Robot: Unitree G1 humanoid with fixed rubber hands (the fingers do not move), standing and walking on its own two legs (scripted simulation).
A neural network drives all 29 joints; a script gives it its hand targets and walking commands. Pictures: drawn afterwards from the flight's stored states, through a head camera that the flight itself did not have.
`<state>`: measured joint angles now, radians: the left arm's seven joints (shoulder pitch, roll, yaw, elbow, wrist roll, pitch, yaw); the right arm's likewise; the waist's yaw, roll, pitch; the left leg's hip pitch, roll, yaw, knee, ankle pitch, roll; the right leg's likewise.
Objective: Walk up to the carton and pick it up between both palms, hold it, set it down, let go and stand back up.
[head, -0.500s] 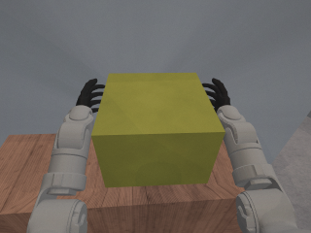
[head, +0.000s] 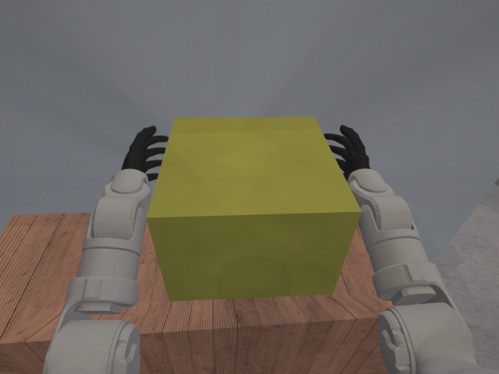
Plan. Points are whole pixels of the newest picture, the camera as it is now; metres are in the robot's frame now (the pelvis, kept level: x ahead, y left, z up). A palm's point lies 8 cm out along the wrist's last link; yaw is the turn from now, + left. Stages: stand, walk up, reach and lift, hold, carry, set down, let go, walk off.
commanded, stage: hold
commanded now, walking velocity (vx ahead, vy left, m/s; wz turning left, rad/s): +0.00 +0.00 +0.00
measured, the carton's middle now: (248, 200) +0.37 +0.00 +0.13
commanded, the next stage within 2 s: set down in 0.76 s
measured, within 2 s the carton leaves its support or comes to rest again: neither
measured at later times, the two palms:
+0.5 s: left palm (134, 174) +0.37 +0.17 +0.19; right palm (356, 173) +0.38 -0.17 +0.19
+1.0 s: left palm (133, 169) +0.37 +0.17 +0.19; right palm (356, 164) +0.39 -0.17 +0.20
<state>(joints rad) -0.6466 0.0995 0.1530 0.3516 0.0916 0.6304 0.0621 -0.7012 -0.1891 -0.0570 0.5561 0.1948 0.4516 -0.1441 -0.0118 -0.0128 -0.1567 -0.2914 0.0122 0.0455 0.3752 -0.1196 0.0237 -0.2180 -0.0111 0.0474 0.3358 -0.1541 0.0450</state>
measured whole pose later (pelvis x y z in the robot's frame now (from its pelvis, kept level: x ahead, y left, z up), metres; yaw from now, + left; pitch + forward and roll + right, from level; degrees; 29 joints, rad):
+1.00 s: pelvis +0.00 +0.00 +0.00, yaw +0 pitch +2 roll -1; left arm -0.65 0.09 0.17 0.35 0.13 0.56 0.05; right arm -0.74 -0.18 -0.08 0.58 0.19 0.39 -0.13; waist -0.01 -0.01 -0.15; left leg -0.29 0.01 0.05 0.38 -0.12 0.02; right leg -0.21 -0.01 0.05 0.34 -0.15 0.04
